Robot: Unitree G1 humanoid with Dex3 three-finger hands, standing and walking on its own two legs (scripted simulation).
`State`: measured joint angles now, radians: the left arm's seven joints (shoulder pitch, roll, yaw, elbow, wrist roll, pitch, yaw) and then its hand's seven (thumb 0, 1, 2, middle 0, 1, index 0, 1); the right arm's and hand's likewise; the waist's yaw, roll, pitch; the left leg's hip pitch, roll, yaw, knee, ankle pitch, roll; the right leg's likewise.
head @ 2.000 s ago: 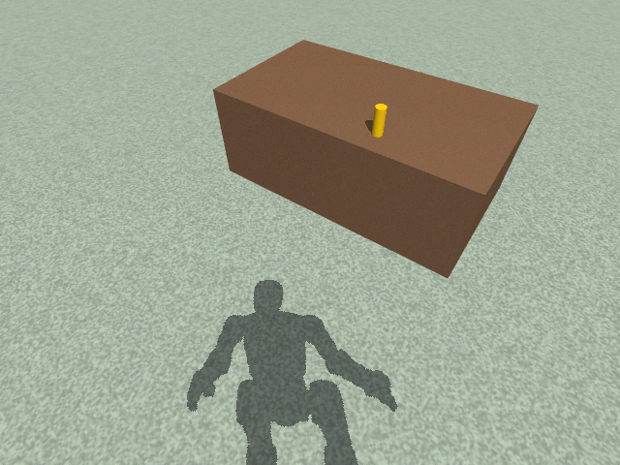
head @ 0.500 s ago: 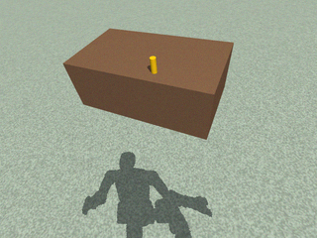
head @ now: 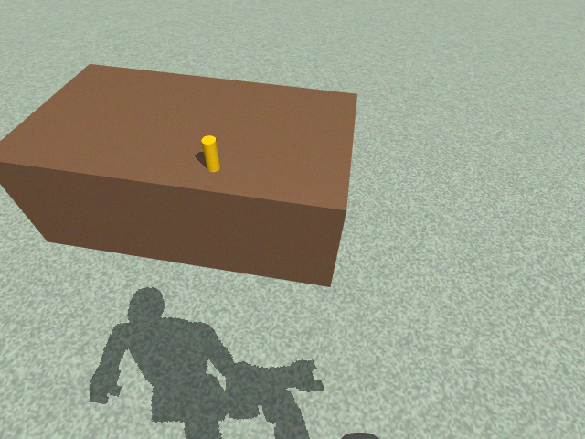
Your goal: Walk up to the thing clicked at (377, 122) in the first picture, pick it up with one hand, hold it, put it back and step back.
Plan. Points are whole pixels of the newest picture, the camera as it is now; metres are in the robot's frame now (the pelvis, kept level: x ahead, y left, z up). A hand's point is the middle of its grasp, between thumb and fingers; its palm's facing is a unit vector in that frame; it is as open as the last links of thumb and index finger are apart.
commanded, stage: walk up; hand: left
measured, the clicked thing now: (211, 154) +0.97 +0.24 -0.26
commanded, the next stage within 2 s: none
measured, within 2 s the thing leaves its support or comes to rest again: neither
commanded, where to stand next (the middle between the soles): +0.51 +0.11 m, yaw -10 degrees
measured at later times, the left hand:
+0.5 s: hand (99, 364) +0.28 +0.31 -0.12, palm faces -0.12 -0.89 -0.45, open 7.4 cm
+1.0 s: hand (100, 257) +0.49 +0.38 -0.13, palm faces -0.25 -0.88 -0.41, open 7.4 cm
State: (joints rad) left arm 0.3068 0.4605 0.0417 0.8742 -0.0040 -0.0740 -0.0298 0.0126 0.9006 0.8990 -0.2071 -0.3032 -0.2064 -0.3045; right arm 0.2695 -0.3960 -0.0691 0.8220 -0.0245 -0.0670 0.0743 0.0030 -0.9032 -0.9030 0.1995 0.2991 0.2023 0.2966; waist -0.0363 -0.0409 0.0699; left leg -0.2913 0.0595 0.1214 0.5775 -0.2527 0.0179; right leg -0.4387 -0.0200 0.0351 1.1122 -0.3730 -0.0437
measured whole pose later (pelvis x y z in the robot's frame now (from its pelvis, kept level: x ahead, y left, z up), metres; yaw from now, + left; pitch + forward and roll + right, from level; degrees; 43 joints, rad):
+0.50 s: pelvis +0.19 +0.04 +0.00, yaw -6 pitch -2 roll -1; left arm 0.33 0.41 0.03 0.82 0.01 -0.10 -0.02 0.01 0.90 0.90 -0.21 -0.30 -0.21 -0.31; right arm 0.27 -0.44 -0.07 0.81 -0.03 0.00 0.09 0.01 -0.90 -0.90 0.20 0.30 0.20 0.30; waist 0.01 0.08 0.08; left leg -0.52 0.12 -0.01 0.90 -0.34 -0.01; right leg -0.25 -0.02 -0.01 0.60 -0.31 -0.01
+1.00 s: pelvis +0.37 +0.12 +0.00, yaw -10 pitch -2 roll +1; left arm 0.29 0.42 0.04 0.89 0.01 -0.07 -0.03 0.01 0.90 0.90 -0.21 -0.30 -0.21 -0.30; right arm 0.39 -0.42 -0.06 0.82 -0.03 -0.03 0.07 0.00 -0.90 -0.90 0.20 0.30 0.20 0.30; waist -0.05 0.02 0.09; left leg -0.15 0.01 0.16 0.55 -0.36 0.04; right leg -0.45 -0.04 -0.06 0.68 -0.26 -0.03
